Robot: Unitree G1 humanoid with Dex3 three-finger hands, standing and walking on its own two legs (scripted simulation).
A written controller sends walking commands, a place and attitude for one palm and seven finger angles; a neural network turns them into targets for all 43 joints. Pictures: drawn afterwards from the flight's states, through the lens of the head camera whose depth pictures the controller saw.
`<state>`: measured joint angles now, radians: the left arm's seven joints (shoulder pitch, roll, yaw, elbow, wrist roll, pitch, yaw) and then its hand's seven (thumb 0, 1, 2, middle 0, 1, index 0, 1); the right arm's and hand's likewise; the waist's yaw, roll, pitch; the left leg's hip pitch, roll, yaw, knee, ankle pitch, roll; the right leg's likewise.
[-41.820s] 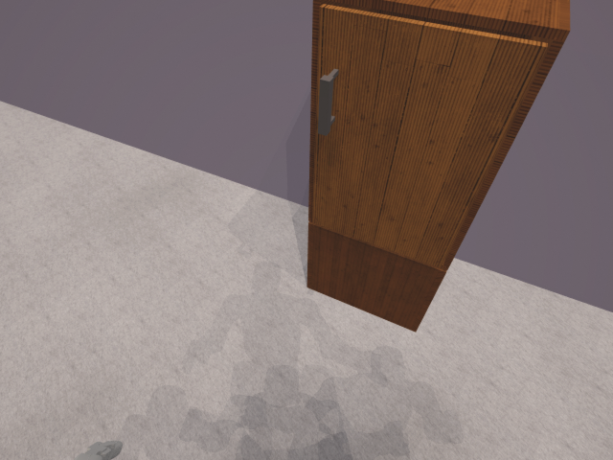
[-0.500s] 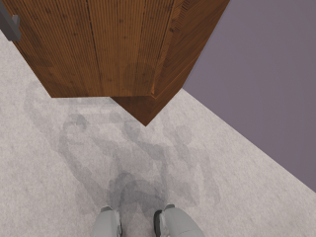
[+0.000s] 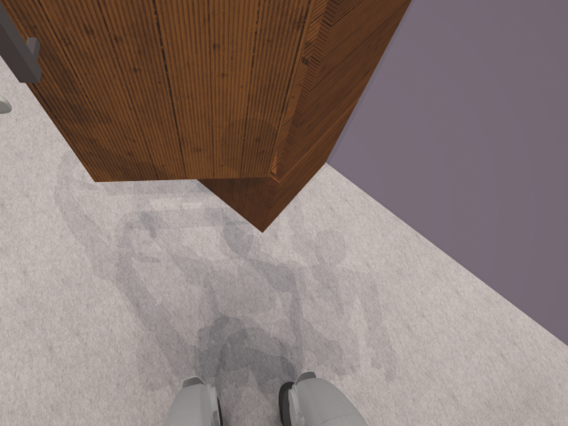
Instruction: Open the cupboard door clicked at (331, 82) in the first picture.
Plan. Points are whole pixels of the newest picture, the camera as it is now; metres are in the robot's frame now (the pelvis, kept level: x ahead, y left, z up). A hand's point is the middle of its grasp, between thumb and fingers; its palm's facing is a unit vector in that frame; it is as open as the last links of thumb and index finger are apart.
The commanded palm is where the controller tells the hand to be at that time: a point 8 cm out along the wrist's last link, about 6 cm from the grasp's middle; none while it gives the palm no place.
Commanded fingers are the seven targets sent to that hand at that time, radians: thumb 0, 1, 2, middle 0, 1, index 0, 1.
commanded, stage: slide the fingers in behind the handle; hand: left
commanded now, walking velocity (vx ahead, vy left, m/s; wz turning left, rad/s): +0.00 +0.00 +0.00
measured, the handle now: (5, 19) +0.59 +0.26 +0.12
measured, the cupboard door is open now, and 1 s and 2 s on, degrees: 45 45 45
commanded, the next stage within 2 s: close the thumb around the handle in 1.16 s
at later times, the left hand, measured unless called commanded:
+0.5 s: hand out of the picture +0.54 +0.26 +0.12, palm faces +0.01 -1.00 -0.01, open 14.0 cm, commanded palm +0.53 +0.29 +0.12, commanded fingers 0.00 -0.50 0.30 -0.30 -1.20 -0.30 -1.20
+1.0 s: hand (27, 51) +0.54 +0.23 +0.12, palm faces +0.02 -1.00 -0.01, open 14.0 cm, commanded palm +0.52 +0.27 +0.12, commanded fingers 0.00 -0.50 0.30 -0.30 -1.20 -0.30 -1.20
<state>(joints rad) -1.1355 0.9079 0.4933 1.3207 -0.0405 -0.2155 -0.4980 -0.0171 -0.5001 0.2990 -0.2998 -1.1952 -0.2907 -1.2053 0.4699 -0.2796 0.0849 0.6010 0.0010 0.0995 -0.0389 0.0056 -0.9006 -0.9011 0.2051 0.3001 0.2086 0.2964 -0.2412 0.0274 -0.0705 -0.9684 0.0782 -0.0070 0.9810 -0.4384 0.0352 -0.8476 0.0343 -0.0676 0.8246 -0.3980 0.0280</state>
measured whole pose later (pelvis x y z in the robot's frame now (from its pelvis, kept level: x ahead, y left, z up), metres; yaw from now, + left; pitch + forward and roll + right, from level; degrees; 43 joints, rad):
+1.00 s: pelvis +0.00 -0.02 +0.01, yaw +0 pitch +22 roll -4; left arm -1.07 0.75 0.46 1.29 -0.07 -0.27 -0.38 -0.02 -0.50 0.30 -0.29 -1.20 -0.30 -1.20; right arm 0.45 -0.28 0.05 0.63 0.00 0.08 -0.02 0.01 -0.90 -0.90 0.20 0.30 0.21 0.30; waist -0.22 0.03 -0.08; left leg -0.90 0.08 0.00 0.94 -0.43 0.02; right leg -0.80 0.03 -0.06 0.82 -0.41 0.01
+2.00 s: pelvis +0.00 -0.01 +0.00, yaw +1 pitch +22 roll -5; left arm -1.09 0.76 0.45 1.31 -0.06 -0.27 -0.39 0.00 0.73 0.83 -0.36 -1.34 -0.38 -1.34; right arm 0.45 -0.28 0.06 0.63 0.00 0.08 -0.03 0.01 -0.90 -0.90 0.20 0.30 0.21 0.30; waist -0.23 0.03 -0.08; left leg -0.91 0.07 0.00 0.95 -0.43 0.02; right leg -0.81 0.03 -0.06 0.83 -0.41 0.02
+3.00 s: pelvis +0.01 -0.04 +0.03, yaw +2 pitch +6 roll +0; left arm 0.06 0.03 0.05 0.05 -0.09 -0.09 0.28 -0.01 0.64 0.71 -0.36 -1.31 -0.37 -1.32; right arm 0.17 -0.18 0.03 0.52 -0.01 0.08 0.00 0.01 -0.90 -0.90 0.20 0.30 0.20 0.30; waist -0.02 0.04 -0.11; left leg -0.44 0.05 0.04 0.72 -0.38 -0.02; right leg -0.40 0.01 -0.02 0.71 -0.41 -0.02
